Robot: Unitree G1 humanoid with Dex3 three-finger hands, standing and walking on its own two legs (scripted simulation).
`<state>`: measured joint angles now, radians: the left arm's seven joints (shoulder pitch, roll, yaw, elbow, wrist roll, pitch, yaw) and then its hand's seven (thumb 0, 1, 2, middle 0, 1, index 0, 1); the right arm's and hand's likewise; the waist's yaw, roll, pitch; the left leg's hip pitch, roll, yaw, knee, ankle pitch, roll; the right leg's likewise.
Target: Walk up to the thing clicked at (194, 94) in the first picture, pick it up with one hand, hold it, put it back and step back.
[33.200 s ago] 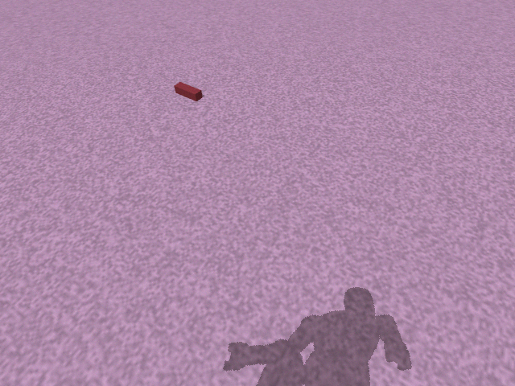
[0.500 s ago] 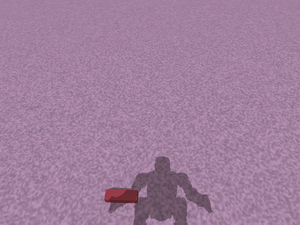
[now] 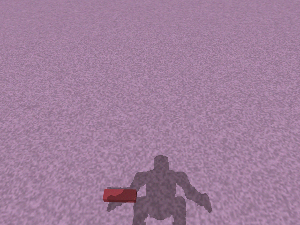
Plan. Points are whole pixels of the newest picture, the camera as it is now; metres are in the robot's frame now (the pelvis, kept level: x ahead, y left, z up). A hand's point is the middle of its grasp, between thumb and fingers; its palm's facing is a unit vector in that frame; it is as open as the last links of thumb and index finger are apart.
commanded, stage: stand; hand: left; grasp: from above
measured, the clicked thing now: (120, 195) +0.41 +0.24 -0.75
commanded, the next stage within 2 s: step back in 0.30 s
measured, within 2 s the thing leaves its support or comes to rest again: neither
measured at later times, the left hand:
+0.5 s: hand out of the picture +0.08 +0.28 -0.16, palm faces +0.00 -0.92 -0.38, open 7.4 cm
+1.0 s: hand out of the picture +0.01 +0.30 -0.18, palm faces -0.12 -0.91 -0.39, open 7.4 cm
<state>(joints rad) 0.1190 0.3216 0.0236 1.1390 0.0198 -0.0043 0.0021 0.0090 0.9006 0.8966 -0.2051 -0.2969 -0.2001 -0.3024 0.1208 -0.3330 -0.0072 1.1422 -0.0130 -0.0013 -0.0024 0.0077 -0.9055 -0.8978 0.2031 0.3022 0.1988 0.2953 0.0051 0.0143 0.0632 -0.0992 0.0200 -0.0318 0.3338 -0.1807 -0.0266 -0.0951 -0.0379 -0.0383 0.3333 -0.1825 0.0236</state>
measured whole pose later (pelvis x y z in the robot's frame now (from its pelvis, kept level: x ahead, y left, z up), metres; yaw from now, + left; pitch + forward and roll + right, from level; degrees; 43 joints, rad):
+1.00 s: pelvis -0.11 +0.04 -0.03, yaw -5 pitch -2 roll +0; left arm 0.13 0.37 0.07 0.88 0.02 0.05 0.01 0.01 0.90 0.90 -0.21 -0.30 -0.20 -0.30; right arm 0.12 -0.36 -0.04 0.86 -0.01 0.03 -0.01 0.01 -0.90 -0.90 0.21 0.30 0.20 0.30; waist -0.01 -0.01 0.20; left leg -0.37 0.02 0.07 0.69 -0.29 0.04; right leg -0.26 0.03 0.06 0.68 -0.38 -0.01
